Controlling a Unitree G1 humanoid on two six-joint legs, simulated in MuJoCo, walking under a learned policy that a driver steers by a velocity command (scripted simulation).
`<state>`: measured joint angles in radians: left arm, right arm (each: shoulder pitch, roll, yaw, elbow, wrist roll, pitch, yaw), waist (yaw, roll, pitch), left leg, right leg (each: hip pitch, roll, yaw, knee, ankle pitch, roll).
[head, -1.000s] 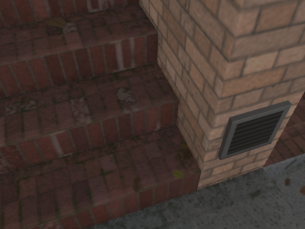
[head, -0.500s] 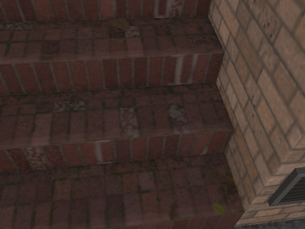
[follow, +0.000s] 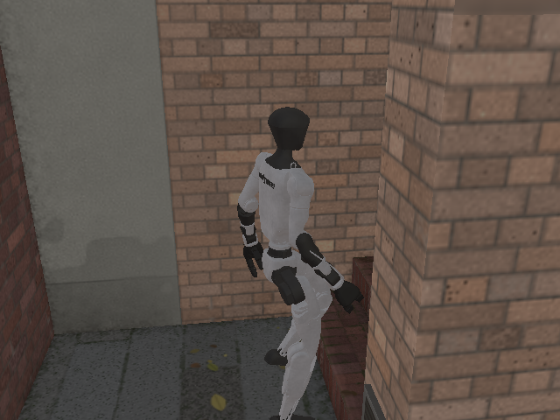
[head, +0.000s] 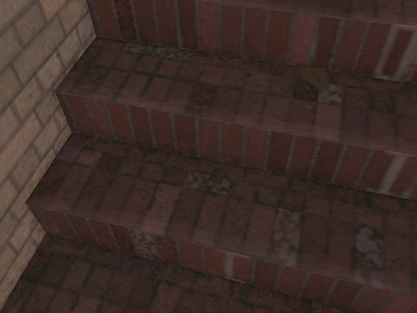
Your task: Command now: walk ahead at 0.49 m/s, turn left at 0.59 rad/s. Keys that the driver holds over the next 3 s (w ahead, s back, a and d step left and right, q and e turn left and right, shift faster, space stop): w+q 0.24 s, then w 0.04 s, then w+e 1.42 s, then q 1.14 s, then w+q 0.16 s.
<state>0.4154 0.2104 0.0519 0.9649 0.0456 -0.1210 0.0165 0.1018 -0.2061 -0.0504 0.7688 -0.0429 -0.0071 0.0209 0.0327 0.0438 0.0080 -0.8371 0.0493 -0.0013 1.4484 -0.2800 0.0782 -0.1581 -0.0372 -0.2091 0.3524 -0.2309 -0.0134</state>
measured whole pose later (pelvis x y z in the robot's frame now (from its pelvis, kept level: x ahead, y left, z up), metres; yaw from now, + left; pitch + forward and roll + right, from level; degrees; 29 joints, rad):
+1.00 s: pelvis +0.55 +0.21 +0.22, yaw -4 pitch +1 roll -5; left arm 0.04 0.16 0.00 0.73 0.01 0.09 -0.01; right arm 0.52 -0.17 -0.02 0.85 -0.01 -0.08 -0.07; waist -0.04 -0.03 0.02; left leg -0.37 0.09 0.04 1.38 -0.08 0.01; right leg -0.69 0.17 -0.25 1.17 -0.53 -0.25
